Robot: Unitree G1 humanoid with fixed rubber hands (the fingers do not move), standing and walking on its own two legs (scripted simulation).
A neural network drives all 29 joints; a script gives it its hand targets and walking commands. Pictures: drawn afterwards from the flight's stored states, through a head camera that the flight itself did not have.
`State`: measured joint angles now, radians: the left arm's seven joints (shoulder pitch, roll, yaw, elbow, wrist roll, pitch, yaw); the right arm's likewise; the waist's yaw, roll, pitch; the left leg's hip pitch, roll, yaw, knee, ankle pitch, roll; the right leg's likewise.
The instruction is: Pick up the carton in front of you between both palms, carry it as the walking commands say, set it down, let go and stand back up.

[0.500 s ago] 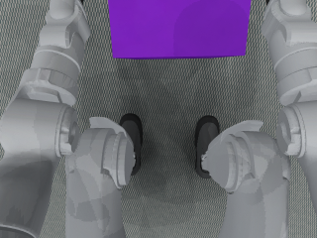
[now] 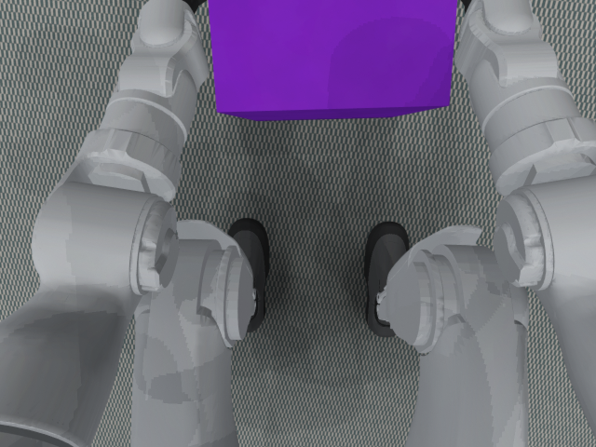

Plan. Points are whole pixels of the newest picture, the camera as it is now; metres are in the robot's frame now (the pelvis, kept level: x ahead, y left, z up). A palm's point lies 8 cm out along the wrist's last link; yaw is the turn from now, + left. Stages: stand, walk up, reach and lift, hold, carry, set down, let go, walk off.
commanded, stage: reach and lift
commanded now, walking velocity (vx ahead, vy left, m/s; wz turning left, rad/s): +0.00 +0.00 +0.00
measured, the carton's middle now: (325, 26) +0.53 +0.00 -0.25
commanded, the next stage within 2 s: none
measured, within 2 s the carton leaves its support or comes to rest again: leaves its support in 0.20 s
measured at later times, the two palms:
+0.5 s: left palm out of the picture +0.52 +0.13 -0.04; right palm out of the picture +0.51 -0.17 -0.04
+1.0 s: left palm out of the picture +0.48 +0.13 +0.12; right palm out of the picture +0.47 -0.17 +0.11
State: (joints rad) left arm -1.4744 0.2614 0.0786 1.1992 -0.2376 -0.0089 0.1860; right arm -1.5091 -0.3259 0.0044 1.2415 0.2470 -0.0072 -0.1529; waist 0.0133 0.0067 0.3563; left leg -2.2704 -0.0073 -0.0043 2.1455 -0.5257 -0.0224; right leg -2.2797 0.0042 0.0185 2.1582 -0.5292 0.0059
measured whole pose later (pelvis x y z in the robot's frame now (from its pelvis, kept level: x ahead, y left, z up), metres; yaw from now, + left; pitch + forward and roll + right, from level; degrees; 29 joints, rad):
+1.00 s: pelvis +0.03 +0.01 +0.16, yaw -3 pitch +40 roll +1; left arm -0.86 -0.06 0.44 0.60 0.18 0.38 0.05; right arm -0.87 0.03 -0.42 0.62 -0.19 0.38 -0.04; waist 0.01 0.01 -0.22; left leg -1.83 -0.05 -0.04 1.64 -0.51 -0.03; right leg -1.84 0.05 0.05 1.63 -0.49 0.03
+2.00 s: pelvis +0.10 +0.00 +0.40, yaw -3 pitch +0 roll +0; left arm -0.27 -0.15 0.27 0.38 0.24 0.56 0.01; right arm -0.27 0.15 -0.27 0.38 -0.25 0.56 -0.01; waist 0.00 0.00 -0.06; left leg -0.25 -0.02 -0.06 0.51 -0.25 0.00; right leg -0.26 0.02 0.06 0.51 -0.24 0.00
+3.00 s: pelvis +0.11 +0.00 +0.41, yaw -3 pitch -6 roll +0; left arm -0.25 -0.15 0.22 0.26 0.27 0.69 -0.02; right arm -0.25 0.15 -0.22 0.25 -0.27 0.69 0.01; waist 0.00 0.00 0.03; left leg -0.06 -0.02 -0.07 0.37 -0.20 0.00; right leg -0.07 0.02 0.06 0.37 -0.19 0.01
